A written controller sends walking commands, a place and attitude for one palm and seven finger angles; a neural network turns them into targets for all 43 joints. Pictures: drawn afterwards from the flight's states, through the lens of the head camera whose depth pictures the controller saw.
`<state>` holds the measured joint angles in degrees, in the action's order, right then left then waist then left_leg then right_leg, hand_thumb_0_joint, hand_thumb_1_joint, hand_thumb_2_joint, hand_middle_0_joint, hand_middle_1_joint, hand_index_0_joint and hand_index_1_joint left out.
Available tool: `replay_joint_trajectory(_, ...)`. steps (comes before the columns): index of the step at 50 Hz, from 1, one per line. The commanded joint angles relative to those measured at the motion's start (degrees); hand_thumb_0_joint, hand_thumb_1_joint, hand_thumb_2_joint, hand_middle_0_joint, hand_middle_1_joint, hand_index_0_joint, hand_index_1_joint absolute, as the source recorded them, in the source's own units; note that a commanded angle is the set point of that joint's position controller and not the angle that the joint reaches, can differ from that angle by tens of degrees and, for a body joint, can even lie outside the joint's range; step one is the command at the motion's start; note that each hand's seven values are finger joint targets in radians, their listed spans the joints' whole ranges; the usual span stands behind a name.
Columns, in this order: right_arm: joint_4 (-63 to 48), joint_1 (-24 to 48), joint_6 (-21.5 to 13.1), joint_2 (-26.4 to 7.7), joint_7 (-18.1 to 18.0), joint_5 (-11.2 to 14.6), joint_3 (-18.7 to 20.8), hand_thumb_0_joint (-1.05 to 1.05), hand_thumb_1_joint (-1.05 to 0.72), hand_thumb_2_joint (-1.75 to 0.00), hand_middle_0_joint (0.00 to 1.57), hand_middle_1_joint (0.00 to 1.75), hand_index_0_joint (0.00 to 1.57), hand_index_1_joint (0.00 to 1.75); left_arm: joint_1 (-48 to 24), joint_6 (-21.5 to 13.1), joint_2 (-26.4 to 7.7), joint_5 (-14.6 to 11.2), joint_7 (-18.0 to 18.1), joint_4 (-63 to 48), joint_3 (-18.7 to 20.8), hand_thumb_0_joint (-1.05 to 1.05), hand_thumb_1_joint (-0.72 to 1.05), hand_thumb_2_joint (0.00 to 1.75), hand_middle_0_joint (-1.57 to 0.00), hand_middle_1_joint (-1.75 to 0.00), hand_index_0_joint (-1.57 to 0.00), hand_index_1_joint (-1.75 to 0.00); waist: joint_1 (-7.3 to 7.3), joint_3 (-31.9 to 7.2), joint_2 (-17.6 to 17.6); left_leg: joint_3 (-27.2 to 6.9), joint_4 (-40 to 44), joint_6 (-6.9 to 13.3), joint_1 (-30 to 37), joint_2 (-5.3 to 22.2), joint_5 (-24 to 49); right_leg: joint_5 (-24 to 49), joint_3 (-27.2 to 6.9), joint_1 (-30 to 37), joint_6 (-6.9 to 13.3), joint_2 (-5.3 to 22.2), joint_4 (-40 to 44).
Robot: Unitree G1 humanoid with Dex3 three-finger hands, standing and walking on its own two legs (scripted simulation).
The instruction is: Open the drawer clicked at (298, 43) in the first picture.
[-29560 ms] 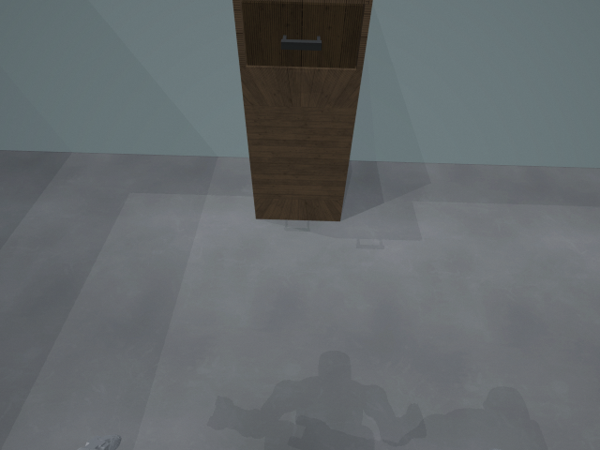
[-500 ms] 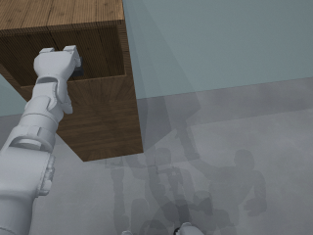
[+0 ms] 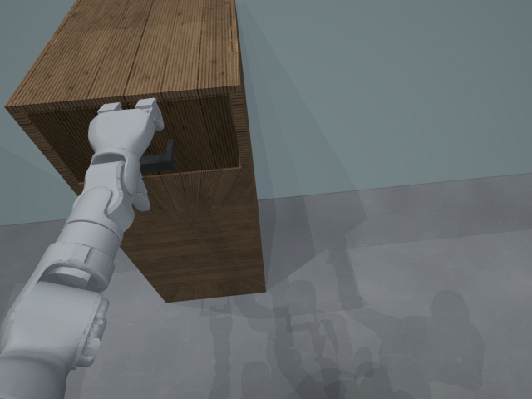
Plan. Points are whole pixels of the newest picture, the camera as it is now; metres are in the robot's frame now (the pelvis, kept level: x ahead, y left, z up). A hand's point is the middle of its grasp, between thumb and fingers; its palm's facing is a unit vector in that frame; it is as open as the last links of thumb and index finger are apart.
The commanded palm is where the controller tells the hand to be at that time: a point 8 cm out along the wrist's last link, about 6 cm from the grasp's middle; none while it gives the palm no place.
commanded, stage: lift the fingers back up to retry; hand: left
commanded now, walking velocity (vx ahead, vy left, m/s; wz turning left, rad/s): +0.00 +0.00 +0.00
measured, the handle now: (142, 155) +0.53 +0.24 +0.05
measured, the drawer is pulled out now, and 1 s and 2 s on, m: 0.00 0.00 0.00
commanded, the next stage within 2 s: re-aim the fingers above the handle in 0.08 s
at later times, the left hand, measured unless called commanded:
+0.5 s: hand (124, 169) +0.44 +0.23 +0.11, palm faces -0.03 +0.02 -1.00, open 13.8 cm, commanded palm +0.42 +0.22 +0.16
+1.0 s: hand (123, 180) +0.43 +0.23 +0.10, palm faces -0.07 +0.02 -1.00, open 13.8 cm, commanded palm +0.42 +0.21 +0.16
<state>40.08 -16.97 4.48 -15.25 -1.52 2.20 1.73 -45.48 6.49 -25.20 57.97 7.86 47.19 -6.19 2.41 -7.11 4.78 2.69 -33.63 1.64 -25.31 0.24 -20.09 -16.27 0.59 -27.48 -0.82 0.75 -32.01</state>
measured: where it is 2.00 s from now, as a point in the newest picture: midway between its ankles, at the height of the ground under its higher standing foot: outside the picture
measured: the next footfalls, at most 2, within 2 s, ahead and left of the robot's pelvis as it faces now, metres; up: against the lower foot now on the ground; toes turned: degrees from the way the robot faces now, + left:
none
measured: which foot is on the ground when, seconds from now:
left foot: down 0.00-1.00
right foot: down 0.00-1.00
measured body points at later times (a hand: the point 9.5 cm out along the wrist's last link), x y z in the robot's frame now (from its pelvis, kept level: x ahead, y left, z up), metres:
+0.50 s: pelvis +0.00 -0.02 +0.00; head +0.05 -0.04 +0.45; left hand +0.44 +0.22 +0.16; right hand +0.12 -0.27 -0.13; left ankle -0.05 +0.10 -0.73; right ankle -0.01 -0.13 -0.73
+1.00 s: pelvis -0.01 -0.01 +0.00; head +0.03 -0.04 +0.45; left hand +0.42 +0.22 +0.16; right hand +0.07 -0.28 -0.13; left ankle -0.05 +0.10 -0.73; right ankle -0.01 -0.13 -0.73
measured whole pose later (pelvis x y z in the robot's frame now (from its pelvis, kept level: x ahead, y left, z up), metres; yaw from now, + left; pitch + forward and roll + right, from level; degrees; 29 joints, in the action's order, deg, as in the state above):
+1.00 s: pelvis -0.01 -0.01 +0.00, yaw +1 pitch +9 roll +0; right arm 40.4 -17.0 4.8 -15.5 -3.1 2.7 2.4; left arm -41.9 6.2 -27.6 56.9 3.4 45.3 -8.5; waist 1.4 -4.9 4.3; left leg 1.8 -31.0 0.9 -22.3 0.3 -17.8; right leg -14.9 1.5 -24.6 0.0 0.6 -30.4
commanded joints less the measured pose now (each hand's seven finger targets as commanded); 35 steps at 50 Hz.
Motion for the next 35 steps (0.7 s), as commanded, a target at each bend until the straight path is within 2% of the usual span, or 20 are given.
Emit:
replay_joint_trajectory(1,-6.4,0.4,-0.1,-8.4,-0.8,0.3,2.1,0.00,-0.90,-0.90,0.20,0.30,0.20,0.30,-19.6,2.5,-13.3,-0.2,-2.2,-8.6,3.1,0.00,-0.50,0.30,-0.30,-1.20,-0.30,-1.20,-0.08,-16.1,-8.5,-0.7,3.0,0.4,8.2,-0.6,29.4,24.6,1.9,13.2,2.2,-2.7,1.7)
replay_joint_trajectory(3,-7.9,1.5,0.2,-7.9,-1.1,0.3,2.2,0.00,-0.90,-0.90,0.20,0.30,0.20,0.30,-18.6,1.0,-12.6,-0.6,-3.9,-14.1,2.3,0.00,-0.50,0.30,-0.30,-1.20,-0.30,-1.20,-0.70,-19.2,-6.5,-0.5,2.5,0.8,10.3,-0.8,32.0,27.2,1.2,15.5,2.2,-2.4,1.5)
replay_joint_trajectory(6,-8.5,1.8,0.3,-7.3,-1.7,0.0,2.4,0.00,-0.90,-0.90,0.20,0.30,0.20,0.30,-19.5,-2.5,-14.8,-0.6,-4.8,-20.6,4.1,0.00,-0.50,0.30,-0.30,-1.20,-0.30,-1.20,-0.92,-21.4,-4.8,-0.9,1.6,0.9,12.7,-1.0,35.9,30.1,0.7,16.5,2.2,-2.4,1.1)
replay_joint_trajectory(7,-8.5,2.2,0.3,-7.3,-1.8,-0.1,2.4,0.00,-0.90,-0.90,0.20,0.30,0.20,0.30,-21.1,-3.6,-14.8,-0.7,-4.7,-22.4,3.6,0.00,-0.50,0.30,-0.30,-1.20,-0.30,-1.20,-0.16,-20.7,-4.5,-1.1,1.3,0.9,13.2,-1.1,36.1,29.7,0.7,15.8,2.1,-2.4,1.4)
replay_joint_trajectory(9,-7.8,1.9,-0.2,-6.7,-1.9,-0.3,2.6,0.00,-0.90,-0.90,0.20,0.30,0.20,0.30,-22.4,-5.7,-14.7,-0.8,-3.5,-23.9,4.4,0.00,-0.50,0.30,-0.30,-1.20,-0.30,-1.20,-0.24,-19.9,-2.7,-1.4,0.8,0.8,14.2,-1.1,36.9,28.9,0.8,13.8,2.2,-2.5,1.0)
replay_joint_trajectory(12,-7.0,1.9,-0.5,-6.7,-1.9,-0.7,2.6,0.00,-0.90,-0.90,0.20,0.30,0.20,0.30,-22.4,-6.5,-18.5,-0.6,-1.1,-23.6,8.0,0.00,-0.50,0.30,-0.30,-1.20,-0.30,-1.20,-1.13,-22.0,-1.6,-1.2,0.7,0.2,13.7,-1.4,36.6,28.8,0.8,15.4,2.5,-2.5,0.6)
replay_joint_trajectory(13,-6.5,2.1,-0.7,-6.3,-1.9,-0.6,2.4,0.00,-0.90,-0.90,0.20,0.30,0.20,0.30,-23.5,-6.5,-18.4,-0.1,-0.1,-21.9,8.0,0.00,-0.50,0.30,-0.30,-1.20,-0.30,-1.20,-0.74,-20.7,-1.5,-1.2,0.8,0.1,12.7,-1.5,35.1,28.4,0.9,14.6,2.4,-2.4,0.4)
replay_joint_trajectory(14,-6.2,2.2,-0.9,-6.1,-1.8,-0.6,2.3,0.00,-0.90,-0.90,0.20,0.30,0.20,0.30,-24.0,-6.1,-16.4,-0.1,0.6,-20.7,6.5,0.00,-0.50,0.30,-0.30,-1.20,-0.30,-1.20,-0.57,-20.1,-1.0,-1.1,0.9,0.0,12.2,-1.6,34.2,27.9,1.0,14.1,2.5,-2.4,0.3)
replay_joint_trajectory(18,-5.2,2.2,-0.8,-6.6,-1.5,-0.4,2.3,0.00,-0.90,-0.90,0.20,0.30,0.20,0.30,-24.6,-3.5,-16.1,0.5,1.5,-14.8,5.7,0.00,-0.50,0.30,-0.30,-1.20,-0.30,-1.20,0.04,-19.4,-2.6,-0.7,1.5,-0.1,10.6,-1.7,29.9,25.7,1.1,13.9,2.4,-2.2,0.8)
replay_joint_trajectory(20,-5.4,2.3,-0.7,-6.8,-1.5,-0.4,2.4,0.00,-0.90,-0.90,0.20,0.30,0.20,0.30,-24.7,-2.5,-13.3,0.2,0.4,-13.8,3.0,0.00,-0.50,0.30,-0.30,-1.20,-0.30,-1.20,0.64,-20.1,-3.8,-0.4,1.4,0.2,10.8,-1.8,29.1,26.6,0.9,14.3,2.2,-2.2,1.1)
replay_joint_trajectory(21,-5.4,1.9,-0.5,-7.1,-1.6,-0.3,2.6,0.00,-0.90,-0.90,0.20,0.30,0.20,0.30,-24.4,-2.3,-14.6,0.2,-0.3,-13.9,4.0,0.00,-0.50,0.30,-0.30,-1.20,-0.30,-1.20,0.45,-21.2,-4.0,-0.6,1.5,0.2,11.1,-1.7,29.8,27.1,1.1,15.1,2.3,-2.2,0.9)
replay_joint_trajectory(22,-6.0,2.1,-0.3,-7.2,-1.6,-0.2,2.7,0.00,-0.90,-0.90,0.20,0.30,0.20,0.30,-24.0,-2.1,-12.3,-0.2,-1.4,-13.7,1.7,0.00,-0.50,0.30,-0.30,-1.20,-0.30,-1.20,0.94,-21.3,-4.3,-0.6,1.4,0.4,11.3,-1.9,29.8,27.0,0.9,15.2,2.3,-2.3,1.3)
replay_joint_trajectory(23,-6.0,2.1,-0.3,-7.1,-1.8,-0.2,2.6,0.00,-0.90,-0.90,0.20,0.30,0.20,0.30,-24.1,-2.1,-11.0,-0.8,-2.3,-13.0,0.7,0.00,-0.50,0.30,-0.30,-1.20,-0.30,-1.20,1.43,-19.8,-5.3,-0.6,1.4,0.6,11.0,-1.8,28.2,26.2,1.0,14.3,2.0,-2.1,1.5)
replay_joint_trajectory(24,-5.8,1.8,-0.1,-7.4,-1.9,-0.1,2.6,0.00,-0.90,-0.90,0.20,0.30,0.20,0.30,-23.9,-2.5,-11.6,-0.9,-3.1,-12.5,1.0,0.00,-0.50,0.30,-0.30,-1.20,-0.30,-1.20,1.58,-18.8,-6.1,-0.8,1.6,0.6,10.7,-1.7,27.5,25.8,1.1,13.8,2.0,-2.3,1.6)
replay_joint_trajectory(26,-6.3,1.9,-0.1,-7.2,-2.1,-0.1,2.4,0.00,-0.90,-0.90,0.20,0.30,0.20,0.30,-24.5,-3.5,-10.7,-1.2,-4.4,-13.1,0.0,0.00,-0.50,0.30,-0.30,-1.20,-0.30,-1.20,1.55,-17.9,-5.8,-1.0,1.8,0.7,10.4,-1.9,26.4,24.8,1.0,13.3,2.1,-2.2,1.8)
replay_joint_trajectory(27,-6.3,1.8,0.0,-7.4,-2.2,-0.2,2.4,0.00,-0.90,-0.90,0.20,0.30,0.20,0.30,-25.3,-4.3,-11.8,-1.2,-4.7,-13.1,1.1,0.00,-0.50,0.30,-0.30,-1.20,-0.30,-1.20,1.63,-17.4,-6.4,-1.1,1.9,0.8,9.8,-1.9,25.6,23.9,0.8,13.5,2.1,-2.2,2.1)
replay_joint_trajectory(29,-6.2,1.1,-0.2,-7.1,-2.5,-0.4,2.5,0.00,-0.90,-0.90,0.20,0.30,0.20,0.30,-25.4,-6.5,-15.0,-0.8,-4.1,-13.6,4.3,0.00,-0.50,0.30,-0.30,-1.20,-0.30,-1.20,0.51,-18.3,-6.5,-1.2,1.8,0.8,9.3,-1.9,25.3,23.7,0.5,14.0,2.2,-2.2,1.4)
replay_joint_trajectory(31,-6.4,0.6,-0.3,-6.7,-2.5,-0.6,2.4,0.00,-0.90,-0.90,0.20,0.30,0.20,0.30,-25.4,-8.2,-16.9,-0.3,-2.7,-15.3,6.5,0.00,-0.50,0.30,-0.30,-1.20,-0.30,-1.20,-0.52,-20.4,-4.1,-1.0,1.8,0.6,9.4,-1.9,27.3,25.0,0.4,15.0,2.4,-2.2,0.5)
replay_joint_trajectory(33,-6.4,0.3,-0.5,-6.5,-2.2,-1.0,2.5,0.00,-0.90,-0.90,0.20,0.30,0.20,0.30,-23.8,-9.1,-22.2,0.4,-0.2,-15.5,12.1,0.00,-0.50,0.30,-0.30,-1.20,-0.30,-1.20,-2.46,-22.7,-2.8,-1.0,1.7,0.4,8.4,-1.8,29.7,26.7,0.2,17.3,2.6,-2.2,-0.4)
replay_joint_trajectory(35,-6.4,0.7,-0.8,-6.1,-1.8,-1.0,2.3,0.00,-0.90,-0.90,0.20,0.30,0.20,0.30,-21.2,-8.4,-22.8,1.0,2.3,-14.5,13.9,0.00,-0.50,0.30,-0.30,-1.20,-0.30,-1.20,-3.38,-21.7,-3.2,-0.6,2.0,0.0,6.8,-1.7,30.8,28.0,0.5,18.2,2.6,-2.3,-0.8)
